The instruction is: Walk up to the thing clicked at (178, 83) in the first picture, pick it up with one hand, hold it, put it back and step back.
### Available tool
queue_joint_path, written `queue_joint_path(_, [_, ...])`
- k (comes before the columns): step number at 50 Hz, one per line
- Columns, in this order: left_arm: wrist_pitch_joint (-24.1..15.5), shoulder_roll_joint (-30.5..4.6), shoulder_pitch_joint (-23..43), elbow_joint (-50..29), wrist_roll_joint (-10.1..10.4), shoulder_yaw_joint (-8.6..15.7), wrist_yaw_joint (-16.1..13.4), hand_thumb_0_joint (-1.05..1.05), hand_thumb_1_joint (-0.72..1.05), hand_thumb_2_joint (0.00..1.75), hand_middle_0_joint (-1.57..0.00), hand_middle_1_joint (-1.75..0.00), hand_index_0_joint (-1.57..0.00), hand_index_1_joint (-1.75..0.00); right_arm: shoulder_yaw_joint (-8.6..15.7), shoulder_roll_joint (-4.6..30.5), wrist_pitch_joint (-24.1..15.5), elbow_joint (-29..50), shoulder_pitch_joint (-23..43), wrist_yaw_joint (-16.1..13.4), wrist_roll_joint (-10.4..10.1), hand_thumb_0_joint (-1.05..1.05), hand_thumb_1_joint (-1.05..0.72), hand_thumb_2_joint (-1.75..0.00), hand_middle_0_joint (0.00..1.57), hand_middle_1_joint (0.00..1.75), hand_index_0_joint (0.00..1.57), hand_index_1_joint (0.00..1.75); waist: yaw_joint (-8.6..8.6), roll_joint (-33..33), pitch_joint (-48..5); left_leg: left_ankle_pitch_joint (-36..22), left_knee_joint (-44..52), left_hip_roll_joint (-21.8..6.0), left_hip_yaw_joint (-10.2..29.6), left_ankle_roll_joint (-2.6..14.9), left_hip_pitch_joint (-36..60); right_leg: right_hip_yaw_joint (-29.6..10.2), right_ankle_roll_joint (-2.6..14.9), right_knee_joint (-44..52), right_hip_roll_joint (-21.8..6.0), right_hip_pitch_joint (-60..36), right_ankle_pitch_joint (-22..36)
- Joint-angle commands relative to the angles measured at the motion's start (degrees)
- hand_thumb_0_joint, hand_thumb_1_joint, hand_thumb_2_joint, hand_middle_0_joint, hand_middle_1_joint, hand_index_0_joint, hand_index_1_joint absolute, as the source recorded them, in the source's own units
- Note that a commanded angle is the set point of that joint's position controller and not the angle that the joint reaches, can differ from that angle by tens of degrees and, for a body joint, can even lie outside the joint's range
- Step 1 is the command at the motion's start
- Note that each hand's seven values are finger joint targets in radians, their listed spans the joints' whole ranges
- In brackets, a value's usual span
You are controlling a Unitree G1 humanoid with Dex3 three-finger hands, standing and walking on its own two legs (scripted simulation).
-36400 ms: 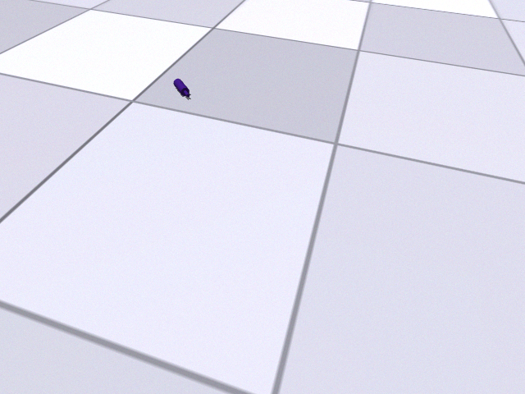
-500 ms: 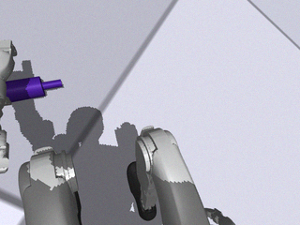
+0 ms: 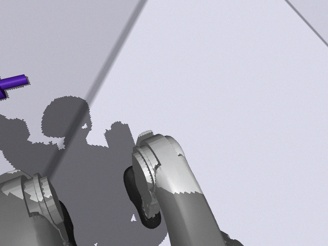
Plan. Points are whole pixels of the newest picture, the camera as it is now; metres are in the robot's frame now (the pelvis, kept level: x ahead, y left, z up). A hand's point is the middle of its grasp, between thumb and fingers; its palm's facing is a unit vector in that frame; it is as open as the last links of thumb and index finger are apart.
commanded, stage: rest palm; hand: left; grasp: from above
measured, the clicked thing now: out of the picture +0.50 +0.27 -0.28
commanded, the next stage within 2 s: close in 0.72 s
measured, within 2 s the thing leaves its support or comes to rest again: neither
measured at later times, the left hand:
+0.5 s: hand out of the picture +0.48 +0.30 -0.24, palm faces -0.43 -0.14 -0.89, open 13.9 cm
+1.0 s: hand out of the picture +0.48 +0.29 -0.25, palm faces -0.42 -0.16 -0.89, open 13.4 cm
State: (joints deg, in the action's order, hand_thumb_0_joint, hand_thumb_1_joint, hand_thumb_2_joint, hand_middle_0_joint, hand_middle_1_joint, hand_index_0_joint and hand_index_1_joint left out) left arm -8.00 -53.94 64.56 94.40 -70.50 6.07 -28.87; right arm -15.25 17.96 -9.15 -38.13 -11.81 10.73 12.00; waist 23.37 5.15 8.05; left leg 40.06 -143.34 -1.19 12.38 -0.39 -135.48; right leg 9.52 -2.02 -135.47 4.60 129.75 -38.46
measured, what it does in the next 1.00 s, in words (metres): stands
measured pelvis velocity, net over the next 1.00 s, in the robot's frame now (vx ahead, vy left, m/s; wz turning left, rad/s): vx -0.01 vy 0.01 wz -0.04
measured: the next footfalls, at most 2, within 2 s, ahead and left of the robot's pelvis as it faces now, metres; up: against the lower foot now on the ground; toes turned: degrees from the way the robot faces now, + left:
none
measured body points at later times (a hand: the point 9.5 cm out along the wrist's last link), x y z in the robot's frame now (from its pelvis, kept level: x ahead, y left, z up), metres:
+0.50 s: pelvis +0.00 +0.00 +0.00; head +0.28 +0.12 +0.33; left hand +0.50 +0.30 -0.19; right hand +0.02 -0.24 -0.05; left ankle +0.07 +0.13 -0.28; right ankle +0.11 -0.11 -0.28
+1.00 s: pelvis -0.01 +0.01 +0.00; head +0.28 +0.12 +0.33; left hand +0.50 +0.30 -0.20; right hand +0.01 -0.24 -0.04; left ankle +0.07 +0.13 -0.28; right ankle +0.11 -0.11 -0.28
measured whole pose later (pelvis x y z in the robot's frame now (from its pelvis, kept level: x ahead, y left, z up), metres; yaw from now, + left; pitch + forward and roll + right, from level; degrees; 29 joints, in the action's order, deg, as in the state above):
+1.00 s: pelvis -0.01 +0.01 +0.00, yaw -2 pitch +29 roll -15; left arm -7.1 -58.1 64.9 99.2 -69.7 5.6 -33.8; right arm -19.1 19.8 -13.3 -35.5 -9.9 13.9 13.0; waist 25.5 7.8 11.0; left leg 40.0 -143.9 -1.5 14.6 0.3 -134.3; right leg 11.3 -3.0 -133.7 5.5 127.4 -37.5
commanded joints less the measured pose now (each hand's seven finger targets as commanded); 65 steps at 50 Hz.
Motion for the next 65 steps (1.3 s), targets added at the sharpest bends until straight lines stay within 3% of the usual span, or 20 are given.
queue_joint_path(1, [-0.4, -12.5, 15.0, -6.7, 0.1, 0.0, -2.9, 0.0, -0.55, 1.06, -0.08, -0.98, -0.06, -1.0, 5.1, 17.8, -0.3, -0.9, -12.1, 0.0, 0.1, 0.0, -0.89, -0.9, 0.2, 0.3, 0.2, 0.3, 0.88, -27.9, -41.9, -15.1, 12.4, -1.2, -5.3, 1.59, 29.3, 4.4, 3.4, 12.8, 2.0, -26.1, 18.6])
queue_joint_path(3, [-0.5, -12.1, 15.5, -5.4, 0.0, -0.4, -3.2, 0.0, -0.54, 1.05, -0.08, -0.98, -0.06, -1.0, 4.6, 17.8, -0.4, -1.1, -12.2, 0.4, 0.3, 0.0, -0.89, -0.9, 0.2, 0.3, 0.2, 0.3, 2.16, -26.9, -39.5, -14.0, 11.9, -1.2, -5.2, 1.82, 28.0, 4.7, 3.21, 12.9, 1.9, -25.0, 18.0])
queue_joint_path(8, [-0.6, -12.4, 15.0, -4.2, -1.1, 0.1, -4.7, 0.0, -0.55, 1.03, -0.07, -0.97, -0.06, -0.99, 4.8, 18.9, -0.8, -0.6, -10.9, 0.8, 0.3, 0.0, -0.89, -0.9, 0.2, 0.3, 0.2, 0.3, 1.81, -29.2, -36.2, -13.0, 14.0, -1.4, -3.6, 0.7, 30.4, 6.3, 4.21, 11.8, 1.9, -20.1, 15.1])
queue_joint_path(11, [-0.6, -11.2, 16.6, -2.7, -1.7, -1.0, -5.2, 0.0, -0.52, 1.02, -0.08, -0.98, -0.06, -1.0, 4.5, 19.0, -1.4, -0.2, -10.5, 1.3, 0.5, 0.0, -0.89, -0.9, 0.2, 0.3, 0.2, 0.3, 3.51, -28.3, -33.7, -10.7, 14.0, -1.5, -3.3, 0.91, 29.1, 6.5, 3.84, 11.6, 1.8, -18.7, 14.0])
queue_joint_path(14, [-0.5, -11.1, 16.8, -2.2, -1.5, -1.8, -5.7, 0.0, -0.53, 1.05, -0.09, -0.99, -0.07, -1.01, 4.6, 19.2, -1.9, -0.3, -9.5, 1.3, 0.5, 0.0, -0.89, -0.9, 0.2, 0.3, 0.2, 0.3, 3.05, -29.9, -34.2, -9.7, 14.9, -1.6, -3.1, 0.73, 30.2, 6.5, 3.94, 12.1, 2.0, -18.9, 13.2])
queue_joint_path(15, [-0.6, -11.8, 17.7, -3.6, -1.6, -1.0, -6.1, 0.0, -0.51, 1.06, -0.09, -1.0, -0.07, -1.02, 4.4, 19.3, -1.9, -0.5, -10.2, 1.4, 0.6, 0.0, -0.89, -0.9, 0.2, 0.3, 0.2, 0.3, 3.22, -29.8, -35.5, -11.0, 14.4, -1.7, -3.1, 0.71, 31.1, 6.6, 3.66, 12.0, 1.9, -19.7, 14.6])
queue_joint_path(19, [-0.4, -9.6, 16.8, -0.3, -1.2, -2.6, -6.5, 0.0, -0.51, 1.06, -0.09, -1.02, -0.08, -1.03, 3.8, 18.9, -2.6, -0.5, -9.8, 1.9, 1.0, 0.0, -0.9, -0.9, 0.2, 0.3, 0.2, 0.3, 4.42, -29.0, -34.3, -11.8, 13.6, -1.6, -3.4, 0.89, 30.0, 6.5, 3.48, 12.2, 2.1, -20.9, 15.9])
queue_joint_path(24, [-0.3, -10.9, 17.2, -0.5, -0.8, -3.0, -6.6, 0.0, -0.53, 1.04, -0.09, -1.0, -0.07, -1.02, 3.1, 19.4, -2.9, -0.4, -9.9, 2.2, 1.2, 0.0, -0.9, -0.9, 0.2, 0.3, 0.2, 0.3, 4.92, -28.4, -34.1, -12.3, 13.6, -1.7, -3.4, 0.96, 30.1, 6.5, 3.22, 12.7, 2.1, -22.7, 16.4])
queue_joint_path(29, [-0.5, -13.9, 18.1, -1.0, -0.7, -1.9, -7.9, 0.0, -0.5, 1.06, -0.1, -1.03, -0.09, -1.04, 2.3, 19.9, -3.1, -0.1, -9.6, 2.2, 1.1, 0.0, -0.9, -0.9, 0.2, 0.3, 0.2, 0.3, 4.45, -29.6, -36.0, -13.1, 13.6, -1.9, -3.3, 0.96, 30.3, 6.3, 3.32, 13.1, 2.4, -24.7, 17.3])
queue_joint_path(33, [-0.1, -13.8, 17.3, -0.2, -0.3, -2.3, -8.1, 0.0, -0.52, 1.02, -0.08, -1.01, -0.07, -1.02, 1.7, 20.1, -3.7, 0.6, -8.3, 2.4, 1.2, 0.0, -0.9, -0.9, 0.2, 0.3, 0.2, 0.3, 4.87, -28.7, -33.6, -11.1, 13.3, -2.1, -3.0, 1.08, 29.0, 6.4, 3.19, 13.2, 2.5, -23.2, 15.7])
queue_joint_path(35, [0.1, -15.3, 16.9, -0.9, -0.4, -1.3, -8.5, 0.0, -0.52, 1.05, -0.09, -1.02, -0.07, -1.03, 1.9, 20.4, -3.8, 0.7, -8.4, 2.3, 0.9, 0.0, -0.9, -0.9, 0.2, 0.3, 0.2, 0.3, 4.15, -29.1, -34.4, -11.9, 13.5, -2.1, -3.1, 1.0, 29.6, 6.3, 3.22, 13.1, 2.6, -23.8, 16.3])
queue_joint_path(36, [0.3, -13.7, 17.2, -1.2, -0.5, -2.1, -8.5, 0.0, -0.51, 1.04, -0.1, -1.01, -0.08, -1.03, 2.1, 20.5, -4.0, 1.0, -8.9, 2.6, 1.2, 0.0, -0.9, -0.91, 0.2, 0.3, 0.2, 0.3, 4.57, -30.2, -34.4, -12.9, 13.3, -2.1, -3.1, 0.89, 30.4, 6.2, 3.26, 12.8, 2.5, -24.0, 17.2])
queue_joint_path(37, [0.4, -15.6, 16.6, -0.9, -0.1, -0.3, -9.0, 0.0, -0.5, 1.04, -0.1, -1.01, -0.09, -1.03, 1.9, 20.5, -4.0, 0.4, -9.3, 2.6, 1.1, 0.0, -0.9, -0.9, 0.2, 0.3, 0.2, 0.3, 3.91, -29.9, -35.5, -13.3, 13.9, -2.2, -2.6, 0.76, 30.7, 6.6, 3.24, 12.8, 2.5, -24.4, 17.3])
queue_joint_path(41, [1.0, -14.5, 15.6, 0.0, 0.4, -1.2, -8.3, 0.0, -0.47, 1.07, -0.13, -1.02, -0.11, -1.04, 1.9, 20.8, -3.9, 1.3, -9.2, 2.9, 1.2, 0.0, -0.9, -0.91, 0.2, 0.3, 0.2, 0.3, 5.33, -28.3, -33.7, -12.1, 13.3, -2.2, -3.2, 1.2, 28.7, 6.3, 3.0, 13.6, 2.9, -25.5, 17.0])
queue_joint_path(43, [1.1, -16.1, 15.7, -1.2, 0.7, -0.2, -8.0, 0.0, -0.4, 0.95, -0.16, -0.98, -0.16, -0.97, 1.8, 20.8, -4.1, 1.1, -9.3, 2.9, 1.0, 0.0, -0.89, -0.9, 0.2, 0.3, 0.2, 0.3, 4.27, -29.1, -34.4, -12.4, 13.8, -2.3, -2.6, 1.03, 29.4, 6.5, 3.2, 13.4, 2.6, -24.9, 16.6])
queue_joint_path(46, [1.1, -16.0, 14.6, -0.9, 0.9, -0.1, -7.4, 0.0, -0.39, 0.92, -0.16, -0.97, -0.17, -0.97, 1.8, 21.0, -4.1, 1.3, -9.7, 2.9, 0.9, 0.0, -0.89, -0.9, 0.2, 0.3, 0.2, 0.3, 4.36, -29.3, -34.2, -12.2, 14.3, -2.3, -2.3, 0.83, 29.7, 6.8, 3.31, 13.3, 2.5, -25.1, 16.2])
queue_joint_path(56, [-0.7, -13.2, 14.7, -2.3, 1.7, -2.6, -5.9, 0.0, -0.29, 0.89, -0.24, -0.92, -0.24, -0.92, 1.5, 20.5, -3.8, 0.4, -9.7, 2.7, 0.7, 0.0, -0.89, -0.9, 0.2, 0.3, 0.2, 0.3, 4.81, -28.7, -33.4, -13.5, 13.7, -2.4, -2.1, 0.65, 30.1, 7.1, 3.28, 13.4, 2.7, -24.7, 17.4])
queue_joint_path(58, [-1.2, -11.8, 15.3, -1.0, 1.6, -4.2, -5.9, 0.0, -0.27, 0.84, -0.24, -0.91, -0.25, -0.9, 1.0, 20.3, -3.9, 0.7, -9.6, 2.8, 1.0, 0.0, -0.89, -0.9, 0.2, 0.3, 0.2, 0.3, 5.98, -27.4, -31.9, -12.5, 13.3, -2.4, -2.2, 0.9, 28.8, 7.2, 3.09, 13.9, 2.8, -24.8, 17.0])
queue_joint_path(60, [-1.6, -13.2, 14.7, -0.7, 1.2, -4.0, -6.0, 0.0, -0.24, 0.83, -0.26, -0.91, -0.27, -0.9, 1.0, 20.5, -3.7, 0.9, -9.0, 2.4, 0.7, 0.0, -0.89, -0.9, 0.2, 0.3, 0.2, 0.3, 5.09, -27.6, -31.4, -10.9, 14.5, -2.4, -1.8, 0.74, 28.9, 7.4, 3.25, 13.9, 2.8, -23.9, 15.4])
queue_joint_path(65, [-2.0, -12.9, 15.8, -1.0, 0.1, -4.5, -7.8, 0.0, -0.17, 0.82, -0.3, -0.91, -0.32, -0.89, 0.4, 20.3, -4.3, 1.5, -7.8, 2.5, 1.1, 0.0, -0.89, -0.9, 0.2, 0.3, 0.2, 0.3, 4.93, -28.2, -31.4, -10.9, 14.3, -2.5, -1.4, 0.43, 30.5, 7.7, 3.2, 12.9, 2.6, -22.7, 15.6])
